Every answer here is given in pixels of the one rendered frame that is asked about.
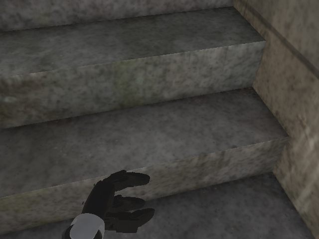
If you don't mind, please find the left robot forearm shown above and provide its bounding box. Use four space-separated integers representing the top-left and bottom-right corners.
61 213 105 239

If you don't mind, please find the left robot hand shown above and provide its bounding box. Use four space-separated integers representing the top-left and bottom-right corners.
81 169 155 233

